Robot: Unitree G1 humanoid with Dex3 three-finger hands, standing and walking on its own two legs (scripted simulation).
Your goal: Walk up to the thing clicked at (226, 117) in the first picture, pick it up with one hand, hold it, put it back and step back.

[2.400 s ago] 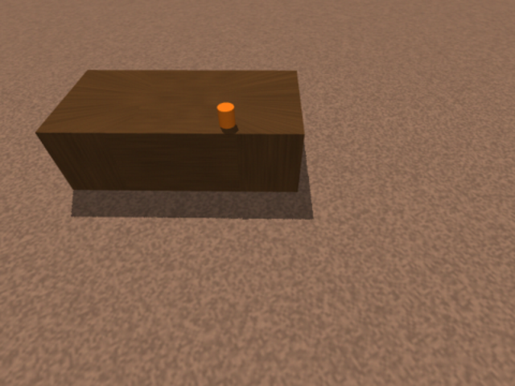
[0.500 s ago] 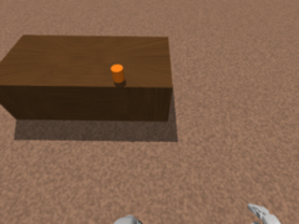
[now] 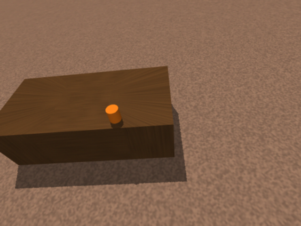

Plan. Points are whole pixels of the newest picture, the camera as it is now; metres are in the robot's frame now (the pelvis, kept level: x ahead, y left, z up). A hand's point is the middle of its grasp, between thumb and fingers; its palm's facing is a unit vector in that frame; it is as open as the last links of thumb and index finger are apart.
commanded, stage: walk up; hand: left
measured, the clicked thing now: (113, 114) +0.80 +0.32 -0.33
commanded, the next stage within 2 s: none
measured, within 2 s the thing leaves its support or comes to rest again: neither
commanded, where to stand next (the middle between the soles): +0.41 +0.11 m, yaw -1 degrees
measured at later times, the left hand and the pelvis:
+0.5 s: hand (56, 214) +0.20 +0.36 -0.14, palm faces -0.02 -0.94 -0.35, open 7.4 cm; pelvis +0.17 +0.08 +0.01, yaw +1 degrees
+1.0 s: hand (66, 167) +0.35 +0.36 -0.11, palm faces -0.01 -0.90 -0.44, open 7.4 cm; pelvis +0.29 +0.08 +0.01, yaw +0 degrees
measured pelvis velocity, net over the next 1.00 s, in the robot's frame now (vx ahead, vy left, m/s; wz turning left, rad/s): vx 0.29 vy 0.08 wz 0.00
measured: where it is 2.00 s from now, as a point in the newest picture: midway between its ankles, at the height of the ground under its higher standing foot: (151, 210)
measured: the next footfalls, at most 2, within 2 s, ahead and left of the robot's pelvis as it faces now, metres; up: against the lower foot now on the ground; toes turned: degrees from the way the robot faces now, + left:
left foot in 0.28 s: +0.24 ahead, +0.18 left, +0.00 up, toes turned +6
right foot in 0.76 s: +0.39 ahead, -0.04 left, +0.00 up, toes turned -4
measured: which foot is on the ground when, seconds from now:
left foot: up 0.00-0.26, down 0.28-0.78, up 0.80-1.00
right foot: down 0.00-0.32, up 0.34-0.74, down 0.76-1.00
